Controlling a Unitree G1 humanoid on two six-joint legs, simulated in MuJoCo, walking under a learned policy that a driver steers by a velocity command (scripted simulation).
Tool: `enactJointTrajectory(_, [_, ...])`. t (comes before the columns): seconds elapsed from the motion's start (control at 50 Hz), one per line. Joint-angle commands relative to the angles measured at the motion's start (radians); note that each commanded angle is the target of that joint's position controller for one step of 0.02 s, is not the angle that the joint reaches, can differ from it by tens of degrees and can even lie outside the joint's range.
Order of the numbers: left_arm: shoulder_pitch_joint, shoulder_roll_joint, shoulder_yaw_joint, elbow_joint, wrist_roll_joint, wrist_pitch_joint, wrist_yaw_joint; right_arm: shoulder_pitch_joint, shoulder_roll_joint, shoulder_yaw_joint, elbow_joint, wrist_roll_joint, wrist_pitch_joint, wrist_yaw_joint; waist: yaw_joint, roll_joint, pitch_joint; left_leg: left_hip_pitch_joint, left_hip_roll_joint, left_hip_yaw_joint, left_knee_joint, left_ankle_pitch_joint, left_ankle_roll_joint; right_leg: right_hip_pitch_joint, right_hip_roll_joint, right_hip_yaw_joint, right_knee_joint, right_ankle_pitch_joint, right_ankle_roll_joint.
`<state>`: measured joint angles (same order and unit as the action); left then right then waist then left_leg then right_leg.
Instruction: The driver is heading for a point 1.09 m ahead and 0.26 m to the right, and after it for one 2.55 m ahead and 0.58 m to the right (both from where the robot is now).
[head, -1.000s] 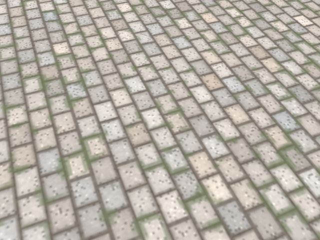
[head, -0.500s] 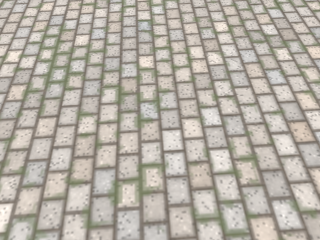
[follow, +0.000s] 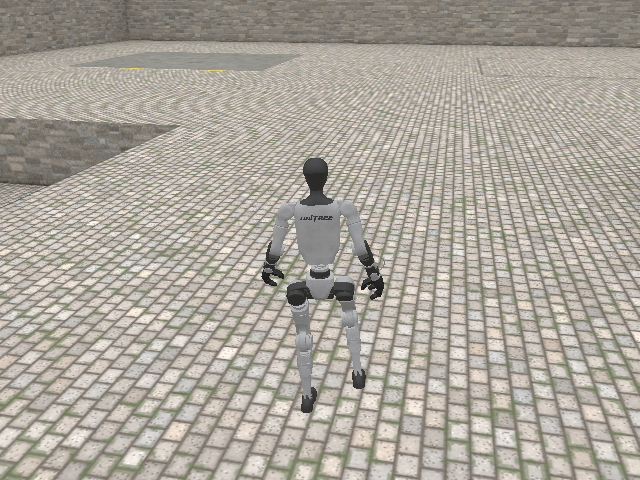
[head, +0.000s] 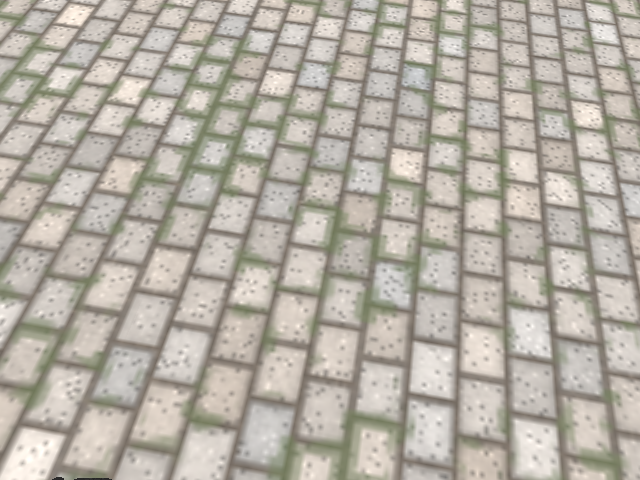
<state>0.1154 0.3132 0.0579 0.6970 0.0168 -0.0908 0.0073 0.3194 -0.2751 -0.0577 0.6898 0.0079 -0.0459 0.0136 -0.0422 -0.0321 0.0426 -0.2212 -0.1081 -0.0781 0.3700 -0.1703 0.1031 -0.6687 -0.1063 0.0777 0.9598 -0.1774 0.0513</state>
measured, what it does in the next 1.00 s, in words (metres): walks ahead, turning right: right foot, then left foot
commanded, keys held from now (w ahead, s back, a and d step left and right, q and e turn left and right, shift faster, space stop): w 0.10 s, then w+e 0.90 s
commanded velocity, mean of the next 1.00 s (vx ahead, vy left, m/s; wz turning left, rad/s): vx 0.50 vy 0.00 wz -0.26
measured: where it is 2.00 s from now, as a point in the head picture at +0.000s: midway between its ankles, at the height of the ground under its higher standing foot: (440, 243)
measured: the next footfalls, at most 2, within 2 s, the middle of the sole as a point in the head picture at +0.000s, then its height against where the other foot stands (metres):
right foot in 0.26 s outside the picture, level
left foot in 0.76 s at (284, 405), level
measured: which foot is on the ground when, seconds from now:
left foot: down 0.00-0.28, up 0.30-0.74, down 0.76-1.00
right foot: up 0.00-0.24, down 0.26-0.76, up 0.78-1.00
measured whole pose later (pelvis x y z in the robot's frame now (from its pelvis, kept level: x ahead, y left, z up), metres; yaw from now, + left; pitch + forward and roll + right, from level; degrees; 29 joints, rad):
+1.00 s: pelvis +0.56 -0.05 +0.00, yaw -21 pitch +1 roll +2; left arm 0.24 0.33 0.07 0.67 -0.02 -0.01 0.00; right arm 0.28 -0.27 -0.07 0.78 -0.01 -0.10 0.01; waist -0.04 -0.06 0.02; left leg -0.14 -0.04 0.08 0.32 -0.20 0.03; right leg -0.64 -0.08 0.06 1.07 -0.26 0.01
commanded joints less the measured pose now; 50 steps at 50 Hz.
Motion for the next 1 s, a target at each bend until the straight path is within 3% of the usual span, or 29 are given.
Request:
enactJointTrajectory(0.02, [-0.039,0.048,0.01,-0.06,0.0,-0.006,-0.002,-0.028,-0.166,-0.045,-0.06,0.007,-0.017,-0.021,0.016,0.099,-0.055,-0.003,0.21,-0.184,-0.14,0.188,0.143,0.039,0.033,-0.016,-0.188,0.189,0.019])
enactJointTrajectory(0.1, [-0.154,0.035,-0.002,-0.08,-0.016,-0.023,-0.029,0.041,-0.165,-0.041,-0.013,0.011,-0.016,-0.025,-0.042,0.115,-0.025,0.015,0.228,-0.19,-0.131,0.101,0.119,0.119,0.064,-0.029,-0.376,0.326,0.002])
enactJointTrajectory(0.18, [-0.185,0.064,0.003,-0.098,-0.023,-0.032,-0.049,0.083,-0.173,-0.041,0.026,0.005,-0.009,-0.025,-0.055,0.131,0.001,0.196,0.311,-0.23,-0.068,0.189,0.11,0.05,0.064,-0.039,-0.444,0.207,-0.059])
enactJointTrajectory(0.22, [-0.148,0.075,0.007,-0.095,-0.026,-0.032,-0.052,0.077,-0.18,-0.043,0.038,0.004,-0.002,-0.026,-0.033,0.146,-0.004,0.257,0.325,-0.214,-0.022,0.357,0.09,0.088,0.082,-0.066,-0.463,0.105,-0.1])
enactJointTrajectory(0.24, [-0.079,0.09,0.017,-0.078,-0.025,-0.033,-0.05,0.057,-0.184,-0.043,0.037,0.004,0.001,-0.027,0.009,0.144,-0.045,0.263,0.302,-0.176,0.056,0.546,0.072,0.192,0.115,-0.097,-0.489,0.093,-0.127])
enactJointTrajectory(0.26, [0.05,0.121,0.034,-0.042,-0.02,-0.033,-0.047,0.043,-0.172,-0.036,0.031,-0.001,0.004,-0.029,0.072,0.124,-0.14,0.238,0.253,-0.12,0.212,0.685,0.048,0.381,0.123,-0.097,-0.494,0.142,-0.165])
enactJointTrajectory(0.28, [0.217,0.172,0.045,-0.017,-0.013,-0.032,-0.045,0.038,-0.144,-0.02,0.008,-0.019,0.003,-0.034,0.136,0.036,-0.286,0.081,0.198,-0.072,0.479,0.51,0.015,0.661,-0.021,0.095,-0.468,0.215,-0.24])
enactJointTrajectory(0.3, [0.291,0.245,0.068,0.006,-0.017,-0.024,-0.051,0.155,-0.077,-0.002,0.0,-0.012,-0.014,-0.029,0.092,-0.239,-0.375,-0.326,0.024,0.011,0.837,-0.116,-0.082,1.001,-0.216,0.545,-0.541,0.046,-0.409])
enactJointTrajectory(0.32, [0.295,0.159,0.046,0.01,-0.051,-0.02,-0.056,0.108,-0.128,-0.003,-0.009,-0.013,-0.033,-0.022,0.115,-0.203,-0.343,-0.49,0.046,-0.066,0.919,-0.358,-0.083,1.03,-0.226,0.709,-0.651,-0.166,-0.397])
enactJointTrajectory(0.34, [0.232,0.117,0.034,-0.005,-0.047,-0.013,-0.049,-0.002,-0.17,-0.015,-0.032,0.011,-0.048,-0.013,0.124,-0.114,-0.192,-0.557,0.098,-0.07,0.931,-0.281,-0.078,0.912,-0.203,0.589,-0.673,-0.195,-0.354])
enactJointTrajectory(0.36, [0.189,0.111,0.03,-0.022,-0.029,-0.004,-0.044,-0.078,-0.158,-0.01,-0.048,0.008,-0.06,-0.01,0.117,-0.013,-0.117,-0.541,0.13,-0.046,0.889,-0.218,-0.073,0.788,-0.161,0.49,-0.69,-0.12,-0.331])
enactJointTrajectory(0.38, [0.164,0.101,0.026,-0.027,-0.024,0.002,-0.043,-0.11,-0.149,-0.012,-0.059,-0.011,-0.068,-0.008,0.093,0.03,-0.057,-0.527,0.153,-0.034,0.81,-0.176,-0.081,0.69,-0.127,0.428,-0.708,-0.015,-0.327])
enactJointTrajectory(0.4, [0.153,0.089,0.02,-0.032,-0.017,0.001,-0.038,-0.101,-0.142,-0.016,-0.061,-0.023,-0.069,-0.009,0.064,0.012,-0.06,-0.473,0.175,-0.033,0.748,-0.142,-0.088,0.639,-0.094,0.381,-0.723,0.072,-0.318])
enactJointTrajectory(0.46, [0.155,0.098,0.022,-0.03,-0.028,0.004,-0.027,-0.086,-0.107,-0.01,-0.061,-0.029,-0.058,-0.013,0.038,-0.039,-0.067,-0.419,0.173,0.001,0.616,-0.126,-0.132,0.557,-0.053,0.3,-0.748,0.212,-0.329])
enactJointTrajectory(0.52, [0.189,0.135,0.036,-0.013,-0.035,0.012,-0.008,-0.192,-0.077,0.003,-0.086,-0.027,-0.053,-0.018,0.065,-0.034,-0.041,-0.392,0.152,0.016,0.421,0.03,-0.165,0.482,-0.017,0.233,-0.755,0.248,-0.308])
enactJointTrajectory(0.58, [0.24,0.139,0.039,0.007,-0.042,0.026,0.005,-0.298,-0.061,0.009,-0.103,-0.019,-0.062,-0.009,0.104,-0.046,-0.039,-0.3,0.111,0.019,0.244,0.209,-0.172,0.438,0.018,0.21,-0.733,0.216,-0.267])
enactJointTrajectory(0.64, [0.289,0.135,0.039,0.025,-0.048,0.04,0.01,-0.368,-0.076,0.003,-0.12,-0.006,-0.072,0.002,0.123,-0.051,-0.038,-0.256,0.085,0.001,0.159,0.23,-0.162,0.477,-0.001,0.27,-0.686,0.16,-0.252])
enactJointTrajectory(0.68, [0.292,0.133,0.041,0.027,-0.049,0.048,0.014,-0.375,-0.099,-0.007,-0.123,-0.001,-0.08,0.006,0.111,-0.065,-0.038,-0.228,0.082,-0.019,0.108,0.178,-0.145,0.53,-0.02,0.33,-0.642,0.13,-0.239])
enactJointTrajectory(0.72, [0.266,0.133,0.044,0.021,-0.047,0.056,0.016,-0.307,-0.125,-0.022,-0.107,0.002,-0.087,0.003,0.064,-0.092,-0.051,-0.127,0.087,-0.011,0.065,0.123,-0.11,0.542,-0.023,0.361,-0.577,0.17,-0.219])
enactJointTrajectory(0.74, [0.25,0.111,0.038,0.012,-0.043,0.056,0.014,-0.219,-0.149,-0.036,-0.086,-0.004,-0.09,-0.004,0.017,-0.086,-0.1,0.015,0.106,-0.006,0.03,0.127,-0.079,0.516,0.018,0.336,-0.488,0.221,-0.192])
enactJointTrajectory(0.76, [0.232,0.062,0.019,-0.01,-0.03,0.052,0.008,-0.073,-0.195,-0.052,-0.071,-0.019,-0.092,-0.013,-0.054,-0.026,-0.229,0.263,0.241,-0.117,0.067,0.094,-0.015,0.412,0.067,0.272,-0.257,0.154,-0.16])
enactJointTrajectory(0.78, [0.36,-0.011,-0.004,-0.03,-0.045,0.042,0.008,0.043,-0.275,-0.074,-0.044,-0.03,-0.076,-0.018,-0.03,0.235,-0.384,0.617,0.472,-0.495,0.042,-0.057,0.141,0.087,0.209,0.122,0.064,-0.228,-0.09])
enactJointTrajectory(0.8, [0.379,0.056,0.002,-0.03,-0.056,0.038,0.01,0.055,-0.215,-0.063,-0.032,-0.007,-0.067,-0.009,-0.027,0.309,-0.362,0.604,0.54,-0.708,-0.037,-0.269,0.17,-0.074,0.151,0.103,0.232,-0.415,-0.076])
enactJointTrajectory(0.82, [0.297,0.126,0.023,-0.026,-0.057,0.042,0.01,0.003,-0.146,-0.044,-0.041,-0.003,-0.063,-0.01,-0.042,0.192,-0.211,0.471,0.494,-0.582,-0.064,-0.311,0.127,-0.121,0.105,0.108,0.295,-0.332,-0.068])
enactJointTrajectory(0.84, [0.234,0.13,0.027,-0.036,-0.048,0.048,0.01,-0.045,-0.121,-0.035,-0.044,-0.009,-0.058,-0.011,-0.03,0.122,-0.121,0.348,0.448,-0.44,-0.08,-0.211,0.094,-0.104,0.072,0.071,0.295,-0.255,-0.059])
enactJointTrajectory(0.86, [0.197,0.117,0.029,-0.048,-0.038,0.05,0.007,-0.081,-0.098,-0.027,-0.035,-0.012,-0.055,-0.009,-0.012,0.106,-0.056,0.246,0.405,-0.342,-0.111,-0.107,0.083,-0.088,0.047,0.06,0.255,-0.204,-0.053])
enactJointTrajectory(0.9, [0.196,0.082,0.029,-0.056,-0.043,0.06,-0.003,-0.112,-0.082,-0.021,-0.02,-0.021,-0.06,-0.008,0.024,0.151,-0.022,0.129,0.354,-0.206,-0.164,-0.002,0.067,-0.021,0.006,0.041,0.211,-0.148,-0.05])
enactJointTrajectory(0.92, [0.193,0.06,0.025,-0.06,-0.045,0.065,-0.007,-0.113,-0.085,-0.024,-0.012,-0.017,-0.064,-0.007,0.029,0.153,-0.021,0.107,0.348,-0.161,-0.185,0.037,0.075,-0.015,0.0,0.028,0.199,-0.132,-0.046])
enactJointTrajectory(1.0, [0.121,0.035,0.015,-0.098,-0.038,0.068,-0.015,-0.102,-0.134,-0.04,0.027,-0.015,-0.072,-0.009,0.026,0.108,-0.01,0.117,0.362,-0.028,-0.223,0.194,0.1,-0.061,-0.019,0.024,0.063,0.004,-0.027])
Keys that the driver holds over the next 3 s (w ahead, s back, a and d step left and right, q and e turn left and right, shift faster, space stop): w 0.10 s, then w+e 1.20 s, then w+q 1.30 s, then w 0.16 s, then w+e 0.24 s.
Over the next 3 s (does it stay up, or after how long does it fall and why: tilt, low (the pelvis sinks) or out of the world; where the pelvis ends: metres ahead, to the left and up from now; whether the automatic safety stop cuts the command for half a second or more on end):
stays up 1.60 -0.37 0.00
